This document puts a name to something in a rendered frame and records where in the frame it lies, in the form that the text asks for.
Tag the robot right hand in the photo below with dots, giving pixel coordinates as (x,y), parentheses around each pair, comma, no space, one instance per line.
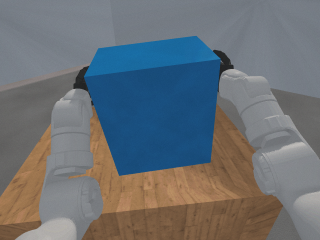
(226,65)

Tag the pedestal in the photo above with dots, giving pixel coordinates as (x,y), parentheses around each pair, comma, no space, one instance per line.
(219,200)

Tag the left robot forearm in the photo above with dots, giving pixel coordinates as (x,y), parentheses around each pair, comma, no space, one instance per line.
(70,138)

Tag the robot right upper arm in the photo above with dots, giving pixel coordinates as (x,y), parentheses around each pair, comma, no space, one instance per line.
(291,172)

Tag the robot left hand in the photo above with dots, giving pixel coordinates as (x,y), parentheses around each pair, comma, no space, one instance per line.
(80,82)

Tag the right robot forearm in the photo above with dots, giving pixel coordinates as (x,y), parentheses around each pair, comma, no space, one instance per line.
(265,123)

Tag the robot left upper arm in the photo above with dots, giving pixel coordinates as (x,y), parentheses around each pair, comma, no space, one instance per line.
(67,208)

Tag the carton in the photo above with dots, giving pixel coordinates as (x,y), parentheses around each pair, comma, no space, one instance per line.
(156,102)

